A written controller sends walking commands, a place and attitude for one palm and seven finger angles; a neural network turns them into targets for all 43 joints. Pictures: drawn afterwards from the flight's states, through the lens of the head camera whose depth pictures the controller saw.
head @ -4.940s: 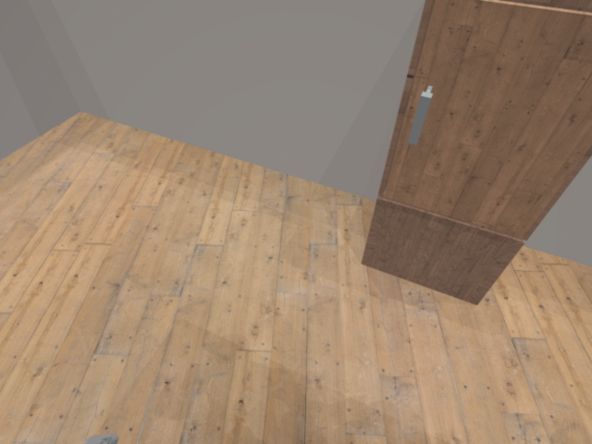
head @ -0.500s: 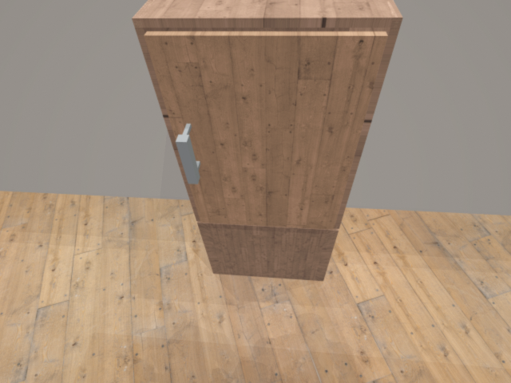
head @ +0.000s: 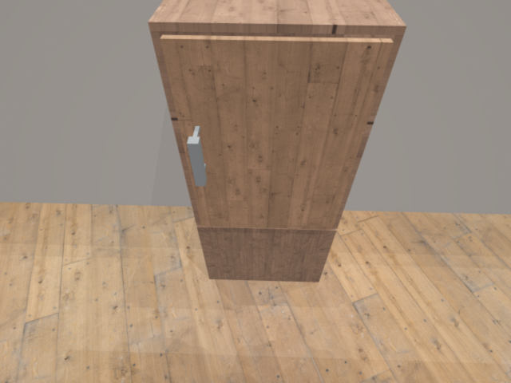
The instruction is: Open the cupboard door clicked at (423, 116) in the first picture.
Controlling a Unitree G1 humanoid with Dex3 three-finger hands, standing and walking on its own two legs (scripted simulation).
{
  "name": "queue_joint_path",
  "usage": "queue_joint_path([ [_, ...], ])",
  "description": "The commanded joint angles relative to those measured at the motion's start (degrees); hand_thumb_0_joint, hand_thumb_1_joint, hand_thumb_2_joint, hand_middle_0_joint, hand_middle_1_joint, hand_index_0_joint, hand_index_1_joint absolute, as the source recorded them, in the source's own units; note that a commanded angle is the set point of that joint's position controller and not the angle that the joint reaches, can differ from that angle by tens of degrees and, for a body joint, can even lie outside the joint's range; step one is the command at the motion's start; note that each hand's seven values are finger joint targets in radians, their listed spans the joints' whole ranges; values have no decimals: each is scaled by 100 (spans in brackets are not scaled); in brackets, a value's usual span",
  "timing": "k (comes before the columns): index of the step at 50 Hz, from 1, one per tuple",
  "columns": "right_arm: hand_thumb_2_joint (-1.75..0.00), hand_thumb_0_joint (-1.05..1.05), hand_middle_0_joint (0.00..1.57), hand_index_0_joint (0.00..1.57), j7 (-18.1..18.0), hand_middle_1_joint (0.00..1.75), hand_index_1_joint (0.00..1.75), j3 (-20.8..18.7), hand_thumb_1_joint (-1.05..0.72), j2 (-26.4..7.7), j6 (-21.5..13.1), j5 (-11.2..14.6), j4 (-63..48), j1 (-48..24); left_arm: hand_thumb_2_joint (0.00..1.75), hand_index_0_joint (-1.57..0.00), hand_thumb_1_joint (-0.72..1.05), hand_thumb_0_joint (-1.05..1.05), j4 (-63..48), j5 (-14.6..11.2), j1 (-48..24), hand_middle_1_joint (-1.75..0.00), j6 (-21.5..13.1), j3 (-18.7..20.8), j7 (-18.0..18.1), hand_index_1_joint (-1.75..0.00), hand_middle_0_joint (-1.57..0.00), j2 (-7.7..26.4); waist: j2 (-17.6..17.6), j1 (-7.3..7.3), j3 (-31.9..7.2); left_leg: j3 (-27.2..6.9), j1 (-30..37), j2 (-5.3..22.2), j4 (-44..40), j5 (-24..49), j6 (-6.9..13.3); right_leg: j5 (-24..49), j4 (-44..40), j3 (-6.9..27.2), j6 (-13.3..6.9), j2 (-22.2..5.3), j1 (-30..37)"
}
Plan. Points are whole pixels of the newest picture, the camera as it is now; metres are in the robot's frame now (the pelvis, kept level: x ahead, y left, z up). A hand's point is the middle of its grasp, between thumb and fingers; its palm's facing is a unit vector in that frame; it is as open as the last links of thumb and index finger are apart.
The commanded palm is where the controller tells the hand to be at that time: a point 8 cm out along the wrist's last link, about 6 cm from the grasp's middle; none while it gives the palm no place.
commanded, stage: come to a stop and stand still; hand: left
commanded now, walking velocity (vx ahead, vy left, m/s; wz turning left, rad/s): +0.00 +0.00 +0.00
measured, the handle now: (199, 156) +0.60 +0.17 -0.02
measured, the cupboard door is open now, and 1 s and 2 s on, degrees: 0 0 0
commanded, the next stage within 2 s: look again from close up in 0.02 s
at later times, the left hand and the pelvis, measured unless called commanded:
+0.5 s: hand out of the picture +0.00 +0.18 -0.17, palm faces +0.02 -0.98 -0.22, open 7.4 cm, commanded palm none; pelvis +0.00 +0.01 -0.01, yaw +0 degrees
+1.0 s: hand out of the picture +0.01 +0.15 -0.18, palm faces +0.03 -0.98 -0.18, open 7.4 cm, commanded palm none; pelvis +0.03 -0.02 -0.01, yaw +0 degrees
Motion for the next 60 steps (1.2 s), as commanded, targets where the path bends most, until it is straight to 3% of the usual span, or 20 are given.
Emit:
queue_joint_path([
  [1, -90, 0, 20, 20, -4, 30, 30, -40, -90, -436, -94, -16, -34, 419, 90, -20, 90, 0, -117, -9, 224, -30, -88, 97, 33, -30, -20, 526, -103, 34, 286, -644, -221, 708, -685, 603, -9, 565, -611, 482, -136, -436, -1],
  [5, -90, 0, 20, 20, -11, 30, 30, -33, -90, -406, -98, -18, 24, 493, 90, -20, 90, 0, -87, -10, 285, -30, -78, 88, 34, -30, -20, 496, -50, 55, 316, -682, -288, 701, -740, 456, -2, 517, -637, 459, -130, -417, 37],
  [6, -90, 0, 20, 20, 76, 30, 30, -4, -90, -637, -196, 9, -426, -50, 90, -20, 90, 0, 17, 76, 760, -30, -243, 19, 269, -30, -20, 687, -184, 261, 403, -430, -606, 778, 504, 1153, -149, 2309, -354, 643, -167, -698, -76],
  [7, -90, 0, 20, 20, 99, 30, 30, 2, -90, -398, -117, -26, -516, 391, 90, -20, 90, 0, -232, 12, 472, -30, -295, 55, 208, -30, -20, 877, 33, -79, 27, -531, -522, 461, 188, -171, -143, 718, -419, 828, -334, -802, -52],
  [8, -90, 0, 20, 20, 158, 30, 30, 23, -90, -404, -103, -95, -513, 432, 90, -20, 90, 0, -393, 26, 294, -30, -320, 84, 140, -30, -20, 942, 254, -3, 102, -507, -569, 427, 202, -257, -148, -379, -388, 689, -382, -655, -299],
  [9, -90, 0, 20, 20, 154, 30, 30, 14, -90, -444, -139, -108, -583, 564, 90, -20, 90, 0, -453, 35, 239, -30, -287, 72, 99, -30, -20, 854, 412, -77, 84, -655, -647, 520, 33, -200, -71, -685, -194, 564, -368, -499, -431],
  [11, -90, 0, 20, 20, 112, 30, 30, 17, -90, -475, -175, -88, -652, 570, 90, -20, 90, 0, -474, 28, 297, -30, -242, 41, 50, -30, -20, 685, 537, -15, 119, -874, -829, 684, -227, -56, 67, -263, 41, 353, -319, -291, -282],
  [17, -90, 0, 20, 20, 59, 30, 30, 8, -90, -570, -214, -60, -645, 615, 90, -20, 90, 0, -447, 21, 358, -30, -209, 27, 29, -30, -20, 554, -99, 27, 287, -872, -800, 695, -412, 156, 139, 177, 45, 331, -242, -289, -169],
  [35, -90, 0, 20, 20, 33, 30, 30, -11, -90, -678, -223, -48, -368, 328, 90, -20, 90, 0, -429, 25, 259, -30, -223, 101, 9, -30, -20, 785, -84, 37, 174, -619, -345, 653, -349, 580, 84, 644, -205, 516, -260, -419, -135],
  [40, -90, 0, 20, 20, 66, 30, 30, -29, -90, -590, -145, -111, -349, 430, 90, -20, 90, 0, -407, 75, 391, -30, -145, 127, -54, -30, -20, 645, 26, 22, 480, -725, -652, 703, -397, -1097, 161, -1021, -78, 457, -349, -252, -459],
  [43, -90, 0, 20, 20, 79, 30, 30, -79, -90, -632, -133, -120, -418, 430, 90, -20, 90, 0, -452, 97, 488, -30, -157, 163, -104, -30, -20, 634, 182, 45, 718, -889, -820, 821, -466, -1557, 257, -1231, 86, 384, -393, -156, -650],
  [46, -90, 0, 20, 20, 72, 30, 30, -95, -90, -600, -189, -116, -470, 519, 90, -20, 90, 0, -463, 100, 616, -30, -212, 203, -122, -30, -20, 603, -15, 57, 641, -796, -896, 791, -121, -999, 290, -905, 186, 469, -460, -183, -505],
  [49, -90, 0, 20, 20, 57, 30, 30, -62, -90, -403, -249, -99, -506, 489, 90, -20, 90, 0, -356, 92, 934, -30, -272, 275, -100, -30, -20, 721, -638, 144, 401, -200, -1214, 440, 918, -240, 156, -63, -36, 937, -663, -557, 108],
  [51, -90, 0, 20, 20, 72, 30, 30, -46, -90, -236, -258, -97, -605, 283, 90, -20, 90, 0, -199, 68, 1396, -30, -323, 357, -57, -30, -20, 906, -1251, 271, 301, 157, -1891, 174, 1960, -976, 13, 777, -498, 1757, -1097, -1225, 689],
  [53, -90, 0, 20, 20, 73, 30, 30, -41, -90, -128, -253, -77, -719, -73, 90, -20, 90, 0, -180, 117, 1458, -30, -333, 357, 9, -30, -20, 807, -813, 322, 471, -10, -2223, 285, 2301, -1571, -24, 2304, -490, 1863, -1432, -1525, 797],
  [55, -90, 0, 20, 20, 54, 30, 30, 3, -90, 8, -255, -26, -521, 273, 90, -20, 90, 0, -300, 106, 976, -30, -291, 311, 51, -30, -20, 708, -572, 26, 192, -124, -1200, 344, 1027, -892, -62, 3164, 60, 1069, -1137, -1176, 473],
  [56, -90, 0, 20, 20, 33, 30, 30, 14, -90, -17, -268, -11, -299, 699, 90, -20, 90, 0, -351, 47, 725, -30, -259, 269, 59, -30, -20, 591, -462, -154, 10, -184, -247, 381, 142, 595, -49, 3004, 501, 615, -767, -773, 69],
  [58, -90, 0, 20, 20, -74, 30, 30, -39, -90, -512, -295, -45, -81, 1113, 90, -20, 90, 0, -404, -15, 778, -30, -229, 175, 100, -30, -20, 275, 817, -91, -425, -1089, 651, 1520, 304, 4506, 546, 628, 912, -51, -129, -89, -351],
  [59, -90, 0, 20, 20, -111, 30, 30, -33, -90, -605, -253, -27, -45, 915, 90, -20, 90, 0, -348, -16, 717, -30, -167, 169, 130, -30, -20, 284, 1204, -38, -131, -1193, 629, 1699, 225, 5542, 686, -377, 975, -96, -74, -36, -475],
  [60, -90, 0, 20, 20, -134, 30, 30, -50, -90, -634, -224, -23, -88, 792, 90, -20, 90, 0, -350, -14, 681, -30, -130, 171, 138, -30, -20, 368, 1093, -15, 3, -1164, 706, 1682, 235, 5972, 720, -824, 978, -59, -91, -62, -580],
])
